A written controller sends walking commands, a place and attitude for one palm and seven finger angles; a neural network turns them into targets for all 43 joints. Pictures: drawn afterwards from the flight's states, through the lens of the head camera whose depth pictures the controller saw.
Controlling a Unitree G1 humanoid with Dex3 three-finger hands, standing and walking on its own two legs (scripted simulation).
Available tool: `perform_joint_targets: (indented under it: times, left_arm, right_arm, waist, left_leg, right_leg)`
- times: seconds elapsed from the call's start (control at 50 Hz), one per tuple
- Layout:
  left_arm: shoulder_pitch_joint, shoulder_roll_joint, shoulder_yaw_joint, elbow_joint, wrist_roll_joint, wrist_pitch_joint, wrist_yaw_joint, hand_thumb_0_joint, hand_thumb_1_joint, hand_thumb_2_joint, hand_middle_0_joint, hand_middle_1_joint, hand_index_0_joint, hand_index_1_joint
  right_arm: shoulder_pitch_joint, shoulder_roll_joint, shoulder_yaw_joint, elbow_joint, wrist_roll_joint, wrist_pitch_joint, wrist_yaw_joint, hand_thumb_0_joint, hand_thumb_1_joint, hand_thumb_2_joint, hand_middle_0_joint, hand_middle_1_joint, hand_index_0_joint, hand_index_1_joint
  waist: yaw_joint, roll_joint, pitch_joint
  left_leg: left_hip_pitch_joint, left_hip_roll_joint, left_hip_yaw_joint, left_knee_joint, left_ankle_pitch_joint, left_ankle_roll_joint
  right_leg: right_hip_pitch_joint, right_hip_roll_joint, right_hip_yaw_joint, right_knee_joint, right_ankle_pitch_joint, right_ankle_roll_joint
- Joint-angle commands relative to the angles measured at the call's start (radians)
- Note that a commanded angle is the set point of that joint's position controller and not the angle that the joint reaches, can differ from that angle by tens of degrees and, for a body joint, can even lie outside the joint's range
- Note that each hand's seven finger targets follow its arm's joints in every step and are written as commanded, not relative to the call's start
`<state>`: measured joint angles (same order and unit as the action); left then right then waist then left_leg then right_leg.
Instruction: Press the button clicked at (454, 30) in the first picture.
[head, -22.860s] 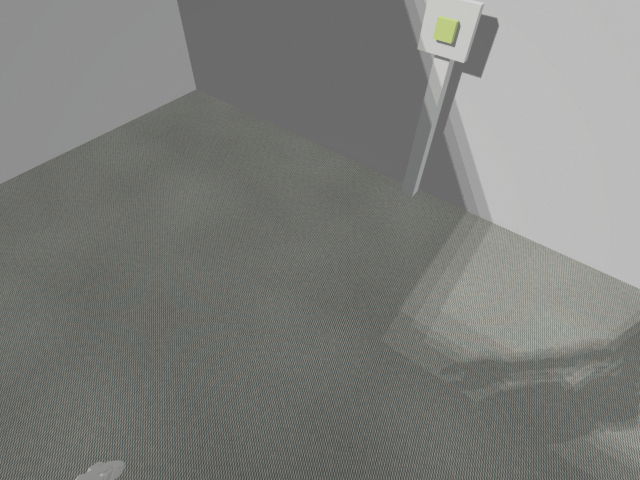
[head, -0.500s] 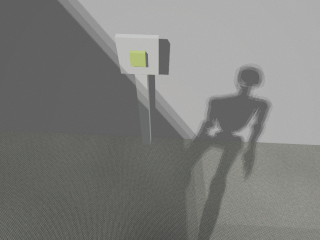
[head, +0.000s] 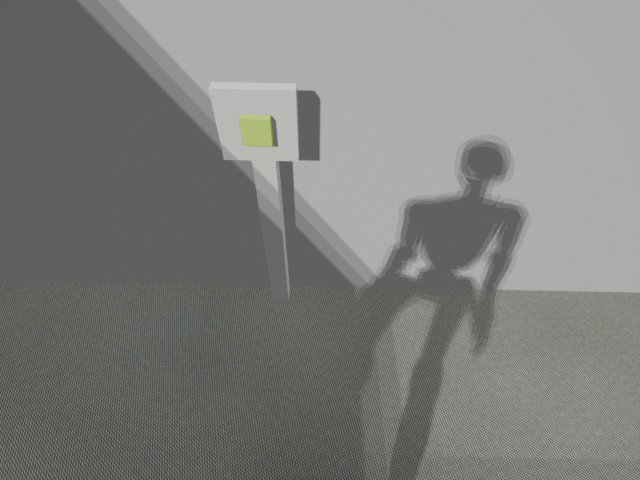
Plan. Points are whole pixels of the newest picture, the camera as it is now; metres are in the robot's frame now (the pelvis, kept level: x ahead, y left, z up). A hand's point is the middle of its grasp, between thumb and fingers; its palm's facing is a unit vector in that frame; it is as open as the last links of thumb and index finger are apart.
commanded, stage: stand and wait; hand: left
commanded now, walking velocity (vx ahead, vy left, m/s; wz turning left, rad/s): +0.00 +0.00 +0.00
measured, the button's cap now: (256, 129) +0.80 +0.18 -0.01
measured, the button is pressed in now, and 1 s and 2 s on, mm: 0 0 0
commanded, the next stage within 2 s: none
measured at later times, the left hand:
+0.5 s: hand out of the picture +0.00 +0.16 -0.18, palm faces +0.05 -0.98 -0.18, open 7.4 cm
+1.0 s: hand out of the picture +0.02 +0.17 -0.17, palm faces +0.03 -0.98 -0.20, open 7.4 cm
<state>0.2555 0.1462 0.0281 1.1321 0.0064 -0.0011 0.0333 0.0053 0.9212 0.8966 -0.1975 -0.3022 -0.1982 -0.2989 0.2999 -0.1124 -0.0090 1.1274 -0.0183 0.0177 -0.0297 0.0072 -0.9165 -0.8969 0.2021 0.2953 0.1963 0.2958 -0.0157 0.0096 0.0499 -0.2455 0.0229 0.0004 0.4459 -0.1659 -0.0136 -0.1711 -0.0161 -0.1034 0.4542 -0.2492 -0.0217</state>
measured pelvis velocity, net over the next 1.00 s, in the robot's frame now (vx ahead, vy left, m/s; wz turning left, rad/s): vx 0.02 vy -0.01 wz -0.01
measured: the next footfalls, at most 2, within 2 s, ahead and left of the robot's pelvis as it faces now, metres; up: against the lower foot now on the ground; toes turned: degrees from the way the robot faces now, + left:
none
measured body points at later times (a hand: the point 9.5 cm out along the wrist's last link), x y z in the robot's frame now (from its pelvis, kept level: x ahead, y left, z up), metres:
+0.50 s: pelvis +0.01 -0.01 +0.00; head +0.03 -0.01 +0.45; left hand +0.00 +0.21 -0.16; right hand +0.00 -0.22 -0.16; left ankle +0.05 +0.13 -0.74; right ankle +0.00 -0.10 -0.74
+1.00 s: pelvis +0.02 -0.01 +0.00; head +0.03 -0.01 +0.45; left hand +0.02 +0.22 -0.16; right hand +0.00 -0.22 -0.16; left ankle +0.05 +0.13 -0.74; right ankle +0.00 -0.10 -0.74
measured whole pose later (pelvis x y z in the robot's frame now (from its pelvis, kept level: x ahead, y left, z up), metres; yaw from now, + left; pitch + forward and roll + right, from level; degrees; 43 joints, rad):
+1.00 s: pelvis +0.02 -0.01 +0.00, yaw -1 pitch -2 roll +0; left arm 0.25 0.15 0.03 1.15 0.00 -0.01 0.03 0.00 0.91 0.90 -0.20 -0.30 -0.20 -0.30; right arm 0.26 -0.13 0.00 1.15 -0.01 0.01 -0.04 0.00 -0.91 -0.90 0.20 0.30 0.20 0.30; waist -0.01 0.01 0.06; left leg -0.20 0.04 0.01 0.40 -0.17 -0.03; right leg -0.12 0.00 -0.10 0.40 -0.25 -0.03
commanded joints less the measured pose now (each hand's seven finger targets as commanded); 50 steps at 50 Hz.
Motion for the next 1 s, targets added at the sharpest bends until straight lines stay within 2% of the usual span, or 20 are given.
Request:
perform_joint_targets:
  times: [0.0, 0.08, 0.1, 0.2, 0.28, 0.34, 0.4, 0.44, 0.54, 0.6, 0.72, 0.76, 0.92, 0.98]
  left_arm:
    - [0.078, 0.097, 0.014, -0.012, 0.002, -0.007, 0.004, 0.0, 0.9, 0.9, -0.2, -0.3, -0.2, -0.3]
    - [0.083, 0.093, 0.012, -0.006, 0.001, -0.008, 0.005, 0.0, 0.9, 0.9, -0.2, -0.3, -0.2, -0.3]
    - [0.083, 0.097, 0.014, -0.006, 0.001, -0.009, 0.005, 0.0, 0.9, 0.9, -0.2, -0.3, -0.2, -0.3]
    - [0.087, 0.092, 0.011, -0.001, 0.001, -0.009, 0.006, 0.0, 0.9, 0.9, -0.2, -0.3, -0.2, -0.3]
    - [0.084, 0.09, 0.01, 0.003, 0.001, -0.008, 0.006, 0.0, 0.9, 0.9, -0.2, -0.3, -0.2, -0.3]
    - [0.089, 0.091, 0.009, 0.006, 0.002, -0.01, 0.006, 0.0, 0.9, 0.9, -0.2, -0.3, -0.2, -0.3]
    - [0.089, 0.088, 0.009, 0.006, 0.001, -0.011, 0.006, 0.0, 0.9, 0.9, -0.2, -0.3, -0.2, -0.3]
    - [0.085, 0.089, 0.008, 0.008, 0.001, -0.01, 0.006, 0.0, 0.9, 0.9, -0.2, -0.3, -0.2, -0.3]
    - [0.079, 0.095, 0.01, 0.006, 0.002, -0.012, 0.005, 0.0, 0.9, 0.9, -0.2, -0.3, -0.2, -0.3]
    - [0.079, 0.093, 0.01, 0.005, 0.001, -0.013, 0.005, 0.0, 0.9, 0.9, -0.2, -0.3, -0.2, -0.3]
    - [0.072, 0.101, 0.011, 0.002, 0.002, -0.012, 0.006, 0.0, 0.9, 0.9, -0.2, -0.3, -0.2, -0.3]
    - [0.066, 0.102, 0.012, 0.001, 0.0, -0.012, 0.005, 0.0, 0.9, 0.9, -0.2, -0.3, -0.2, -0.3]
    - [0.066, 0.114, 0.012, -0.001, 0.001, -0.016, 0.005, 0.0, 0.9, 0.9, -0.2, -0.3, -0.2, -0.3]
    - [0.062, 0.112, 0.012, 0.001, 0.0, -0.016, 0.004, 0.0, 0.9, 0.9, -0.2, -0.3, -0.2, -0.3]
  right_arm:
    - [0.07, -0.083, -0.017, -0.02, -0.003, -0.011, -0.006, 0.0, -0.9, -0.9, 0.2, 0.3, 0.2, 0.3]
    - [0.063, -0.082, -0.016, -0.016, -0.002, -0.011, -0.008, 0.0, -0.9, -0.9, 0.2, 0.3, 0.2, 0.3]
    - [0.069, -0.081, -0.016, -0.015, -0.001, -0.013, -0.009, 0.0, -0.9, -0.9, 0.2, 0.3, 0.2, 0.3]
    - [0.056, -0.082, -0.016, -0.011, -0.001, -0.009, -0.009, 0.0, -0.9, -0.9, 0.2, 0.3, 0.2, 0.3]
    - [0.052, -0.083, -0.014, -0.009, -0.001, -0.009, -0.01, 0.0, -0.9, -0.9, 0.2, 0.3, 0.2, 0.3]
    - [0.046, -0.085, -0.015, -0.008, 0.0, -0.009, -0.01, 0.0, -0.9, -0.9, 0.2, 0.3, 0.2, 0.3]
    - [0.044, -0.089, -0.014, -0.008, 0.0, -0.012, -0.012, 0.0, -0.9, -0.9, 0.2, 0.3, 0.2, 0.3]
    - [0.04, -0.088, -0.014, -0.007, 0.0, -0.011, -0.012, 0.0, -0.9, -0.9, 0.2, 0.3, 0.2, 0.3]
    - [0.039, -0.093, -0.014, -0.007, 0.0, -0.014, -0.012, 0.0, -0.9, -0.9, 0.2, 0.3, 0.2, 0.3]
    - [0.038, -0.098, -0.013, -0.005, 0.0, -0.016, -0.013, 0.0, -0.9, -0.9, 0.2, 0.3, 0.2, 0.3]
    - [0.033, -0.107, -0.014, -0.007, 0.0, -0.015, -0.013, 0.0, -0.9, -0.9, 0.2, 0.3, 0.2, 0.3]
    - [0.035, -0.101, -0.012, -0.004, 0.0, -0.014, -0.012, 0.0, -0.9, -0.9, 0.2, 0.3, 0.2, 0.3]
    - [0.033, -0.111, -0.014, -0.004, 0.001, -0.017, -0.012, 0.0, -0.9, -0.9, 0.2, 0.3, 0.2, 0.3]
    - [0.033, -0.106, -0.014, -0.001, 0.0, -0.016, -0.011, 0.0, -0.9, -0.9, 0.2, 0.3, 0.2, 0.3]
  waist:
    - [0.01, 0.004, 0.032]
    - [0.012, 0.017, 0.023]
    - [0.011, 0.004, 0.013]
    - [0.01, -0.007, 0.037]
    - [0.008, 0.018, 0.039]
    - [0.009, 0.001, 0.042]
    - [0.01, 0.009, 0.026]
    - [0.01, 0.023, 0.04]
    - [0.01, -0.001, 0.03]
    - [0.011, 0.012, 0.012]
    - [0.012, 0.014, 0.033]
    - [0.012, -0.002, 0.041]
    - [0.014, 0.018, 0.023]
    - [0.012, -0.004, 0.029]
  left_leg:
    - [0.02, 0.061, -0.047, -0.075, 0.033, 0.03]
    - [0.035, 0.066, -0.047, -0.074, 0.06, 0.031]
    - [0.036, 0.069, -0.045, -0.075, 0.071, 0.031]
    - [0.041, 0.065, -0.039, -0.071, 0.053, 0.028]
    - [0.042, 0.068, -0.043, -0.079, 0.046, 0.027]
    - [0.046, 0.07, -0.04, -0.079, 0.049, 0.027]
    - [0.057, 0.072, -0.043, -0.079, 0.069, 0.027]
    - [0.05, 0.074, -0.04, -0.083, 0.065, 0.026]
    - [0.054, 0.075, -0.04, -0.089, 0.075, 0.026]
    - [0.065, 0.077, -0.039, -0.086, 0.096, 0.025]
    - [0.062, 0.079, -0.04, -0.092, 0.085, 0.025]
    - [0.055, 0.078, -0.039, -0.097, 0.073, 0.023]
    - [0.072, 0.079, -0.038, -0.095, 0.097, 0.024]
    - [0.07, 0.079, -0.035, -0.097, 0.085, 0.022]
  right_leg:
    - [-0.059, -0.099, 0.102, -0.142, -0.031, -0.032]
    - [-0.048, -0.096, 0.099, -0.137, 0.006, -0.031]
    - [-0.036, -0.097, 0.095, -0.136, 0.019, -0.031]
    - [-0.053, -0.1, 0.102, -0.156, -0.005, -0.031]
    - [-0.052, -0.094, 0.102, -0.155, -0.007, -0.03]
    - [-0.054, -0.096, 0.102, -0.162, -0.002, -0.029]
    - [-0.04, -0.093, 0.103, -0.154, 0.03, -0.028]
    - [-0.043, -0.092, 0.102, -0.156, 0.026, -0.028]
    - [-0.028, -0.092, 0.102, -0.155, 0.043, -0.027]
    - [-0.013, -0.093, 0.102, -0.151, 0.074, -0.027]
    - [-0.02, -0.09, 0.101, -0.157, 0.059, -0.027]
    - [-0.021, -0.092, 0.101, -0.162, 0.046, -0.027]
    - [-0.009, -0.092, 0.103, -0.16, 0.078, -0.029]
    - [-0.013, -0.094, 0.104, -0.167, 0.068, -0.028]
